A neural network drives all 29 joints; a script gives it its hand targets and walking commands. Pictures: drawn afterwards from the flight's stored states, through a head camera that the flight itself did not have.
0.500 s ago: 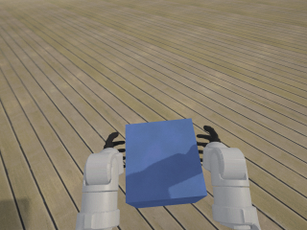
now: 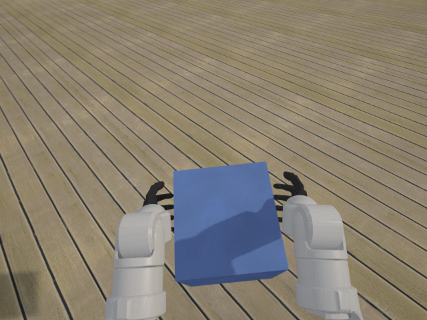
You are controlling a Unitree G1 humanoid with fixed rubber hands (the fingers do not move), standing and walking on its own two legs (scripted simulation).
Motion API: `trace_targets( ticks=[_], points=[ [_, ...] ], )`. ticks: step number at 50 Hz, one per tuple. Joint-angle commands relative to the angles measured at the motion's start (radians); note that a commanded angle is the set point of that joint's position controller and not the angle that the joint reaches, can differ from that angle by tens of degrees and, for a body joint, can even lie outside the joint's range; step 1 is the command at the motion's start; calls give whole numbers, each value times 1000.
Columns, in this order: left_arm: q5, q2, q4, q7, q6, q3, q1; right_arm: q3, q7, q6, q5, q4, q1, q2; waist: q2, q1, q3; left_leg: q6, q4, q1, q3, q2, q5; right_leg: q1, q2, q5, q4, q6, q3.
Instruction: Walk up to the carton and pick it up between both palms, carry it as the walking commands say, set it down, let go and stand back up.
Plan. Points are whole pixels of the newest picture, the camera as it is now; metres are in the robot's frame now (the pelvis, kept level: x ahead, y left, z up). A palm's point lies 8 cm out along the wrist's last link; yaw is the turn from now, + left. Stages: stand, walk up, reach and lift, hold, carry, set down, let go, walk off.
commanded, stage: carry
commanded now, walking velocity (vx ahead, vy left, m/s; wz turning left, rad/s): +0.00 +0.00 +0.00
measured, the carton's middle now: (225, 228) +0.33 +0.00 +0.00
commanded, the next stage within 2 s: none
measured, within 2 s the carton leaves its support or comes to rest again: neither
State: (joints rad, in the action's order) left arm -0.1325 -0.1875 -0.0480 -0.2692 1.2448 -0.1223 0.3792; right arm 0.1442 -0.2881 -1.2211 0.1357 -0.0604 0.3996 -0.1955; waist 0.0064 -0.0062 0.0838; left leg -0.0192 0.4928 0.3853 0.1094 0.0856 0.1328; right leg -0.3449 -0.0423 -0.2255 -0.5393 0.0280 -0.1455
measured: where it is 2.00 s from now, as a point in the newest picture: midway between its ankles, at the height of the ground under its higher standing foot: (302, 229)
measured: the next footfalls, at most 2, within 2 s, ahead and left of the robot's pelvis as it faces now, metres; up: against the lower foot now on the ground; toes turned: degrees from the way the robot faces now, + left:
right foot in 0.94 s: +0.29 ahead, -0.15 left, +0.00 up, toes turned -26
left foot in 1.36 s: +0.67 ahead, -0.15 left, +0.00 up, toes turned -20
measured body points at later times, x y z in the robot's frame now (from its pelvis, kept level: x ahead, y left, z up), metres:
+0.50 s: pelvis +0.04 +0.00 +0.00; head +0.01 -0.01 +0.45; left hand +0.35 +0.11 +0.10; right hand +0.35 -0.15 +0.10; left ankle +0.07 +0.14 -0.73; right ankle +0.04 -0.10 -0.73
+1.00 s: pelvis +0.25 -0.09 -0.01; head +0.26 -0.10 +0.44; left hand +0.59 -0.05 +0.07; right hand +0.52 -0.30 +0.08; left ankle +0.12 +0.11 -0.68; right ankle +0.25 -0.13 -0.73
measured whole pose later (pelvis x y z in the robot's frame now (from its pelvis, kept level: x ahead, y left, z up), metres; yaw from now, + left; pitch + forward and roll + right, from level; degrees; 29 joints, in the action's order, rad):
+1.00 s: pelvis +0.25 -0.09 -0.01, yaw -15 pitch +5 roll -1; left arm -0.14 -0.20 -0.10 -0.27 1.24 -0.12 0.40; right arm 0.14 -0.28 -1.22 0.14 -0.14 0.39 -0.19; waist 0.03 -0.01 0.07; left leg -0.12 0.86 0.21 0.16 0.22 0.47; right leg -0.36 0.05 -0.25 -0.52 0.13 -0.23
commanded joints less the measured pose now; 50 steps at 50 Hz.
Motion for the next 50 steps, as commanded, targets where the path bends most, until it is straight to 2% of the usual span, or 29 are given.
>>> trace_targets(
  ticks=[1, 12, 14, 16, 18, 20, 23, 25, 26, 27, 29, 30, 32, 34, 35, 36, 37, 38, 39, 40, 41, 42, 44, 45, 46, 47, 48, 49, 50],
  points=[
    [442, -1030, -74, 396, -29, 580, 538, -576, 424, -5, -440, -12, 444, -1074, -5, 1, 294, 17, -45, -174, -72, 87, -55, 46, -125, 7, 123, -12, 101],
    [442, -1030, -78, 394, -29, 582, 536, -577, 423, -4, -440, -10, 443, -1074, -4, 0, 296, 16, -44, -171, -69, 90, -64, 58, -122, 24, 118, -10, 102],
    [441, -1031, -85, 395, -29, 583, 555, -577, 422, -3, -442, -12, 464, -1077, -17, -3, 286, -4, -87, -179, -58, 86, 112, 46, -128, -88, 183, -16, 117],
    [445, -1036, -93, 398, -25, 584, 571, -573, 421, -3, -440, -18, 481, -1081, -22, -5, 263, 7, -94, -186, -49, 56, 298, 15, -101, -292, 206, 1, 122],
    [450, -1037, -94, 402, -18, 589, 579, -565, 419, -4, -432, -12, 470, -1080, -9, 5, 242, 19, -110, -209, -67, 69, 401, -34, -89, -375, 207, 10, 129],
    [455, -1037, -94, 405, -9, 593, 582, -567, 415, -6, -426, -12, 465, -1080, 39, 15, 243, 38, -139, -281, -112, 108, 408, -85, -68, -326, 155, 3, 110],
    [450, -1028, -63, 412, 5, 579, 572, -563, 409, -14, -408, 25, 439, -1079, 135, 18, 225, 74, -242, -331, -197, 201, 485, -133, -19, -192, 28, -6, 39],
    [455, -1023, -51, 418, 11, 573, 579, -562, 407, -17, -399, 33, 443, -1081, 131, 11, 201, 65, -266, -272, -155, 215, 515, -73, 1, -160, 59, 4, 13],
    [458, -1024, -44, 421, 12, 569, 584, -563, 406, -18, -398, 26, 455, -1082, 91, 8, 189, 44, -242, -219, -104, 199, 512, -16, 1, -168, 110, 12, 20],
    [461, -1027, -36, 422, 13, 565, 585, -566, 405, -19, -400, 15, 470, -1084, 18, 6, 186, 16, -169, -170, -43, 167, 474, 40, -27, -203, 175, 26, 81],
    [460, -1028, -30, 419, 10, 559, 582, -582, 407, -23, -425, -11, 521, -1096, -185, -7, 209, -50, 115, -48, 65, 65, 287, 160, -167, -287, 324, 92, 365],
    [459, -1027, -28, 414, 7, 559, 583, -582, 410, -26, -438, -5, 531, -1096, -196, -11, 189, -65, 154, 53, 73, 36, 248, 245, -198, -193, 338, 124, 423],
    [453, -1020, -33, 404, 5, 559, 573, -572, 414, -30, -453, 12, 512, -1088, -155, -14, 185, -66, 96, 150, 49, 18, 310, 357, -228, 41, 294, 158, 438],
    [451, -1017, -48, 395, -1, 563, 575, -572, 415, -27, -462, 28, 488, -1097, -113, -4, 237, -53, -22, 47, 57, 11, 207, 377, -189, 237, 209, 141, 355],
    [449, -1016, -60, 390, -3, 567, 585, -575, 414, -24, -466, 28, 477, -1105, -99, 11, 275, -46, -120, -105, 72, 16, 101, 315, -148, 282, 146, 117, 274],
    [442, -1013, -69, 387, -5, 568, 588, -575, 413, -21, -464, 33, 449, -1111, -45, 33, 315, -27, -194, -375, 39, 44, 24, 131, -88, 291, 25, 78, 177],
    [445, -1019, -86, 390, -1, 575, 584, -564, 409, -14, -452, 32, 436, -1100, 139, 42, 370, 25, -193, -654, -130, 182, -41, -126, -25, 174, -198, 33, 68],
    [465, -1017, -132, 398, 4, 584, 632, -561, 399, -2, -444, 32, 449, -1095, 363, 36, 344, 114, -196, -809, -324, 355, -279, -391, 33, -165, -359, 5, -20],
    [469, -1003, -141, 397, 2, 586, 655, -577, 392, 2, -441, 8, 454, -1108, 283, 38, 277, 151, -206, -810, -322, 391, -368, -487, 0, -287, -363, 11, 28],
    [472, -1013, -144, 397, -1, 588, 638, -588, 386, 0, -438, -26, 447, -1116, 160, 40, 256, 150, -216, -783, -271, 390, -350, -475, -20, -306, -323, 11, 41],
    [468, -1017, -145, 396, -3, 582, 613, -600, 383, -1, -436, -56, 436, -1117, 108, 41, 241, 128, -233, -756, -191, 376, -292, -434, -26, -282, -239, 10, 29],
    [462, -1015, -151, 393, -5, 579, 584, -607, 384, -2, -437, -83, 426, -1113, 119, 37, 220, 94, -229, -711, -96, 345, -280, -374, -14, -211, -158, 11, -2],
    [459, -1008, -155, 385, -5, 585, 553, -608, 388, -7, -437, -92, 411, -1099, 200, 24, 238, 30, -177, -588, 78, 279, -416, -158, 52, -74, -30, 22, -80],
    [456, -1004, -150, 382, -5, 592, 537, -610, 390, -9, -438, -88, 392, -1092, 209, 17, 267, 10, -108, -553, 130, 253, -502, -43, 100, -16, 26, 25, -119],
    [449, -1010, -136, 381, -5, 591, 518, -612, 393, -13, -438, -78, 373, -1085, 175, 0, 306, -25, 13, -504, 191, 216, -528, 109, 133, 82, 129, 36, -144],
    [442, -1015, -117, 381, -5, 586, 492, -611, 398, -16, -439, -77, 377, -1073, 96, -25, 352, -68, 199, -361, 220, 174, -458, 316, 106, 101, 188, 62, -76],
    [433, -1019, -105, 383, -7, 582, 480, -610, 404, -18, -442, -73, 413, -1064, -72, -55, 340, -99, 469, -115, 200, 129, -213, 445, -53, -32, 286, 114, 206],
    [406, -1033, -65, 385, -16, 588, 463, -636, 407, -25, -443, -68, 424, -1085, -294, -35, 357, -117, 709, 233, 85, -4, 342, 637, -294, 184, 313, 262, 646],
    [441, -1047, -139, 384, -21, 624, 513, -623, 410, -18, -445, -47, 403, -1090, -124, -22, 337, -84, 794, 401, -29, 9, 404, 712, -316, 373, 257, 283, 613]
  ],
)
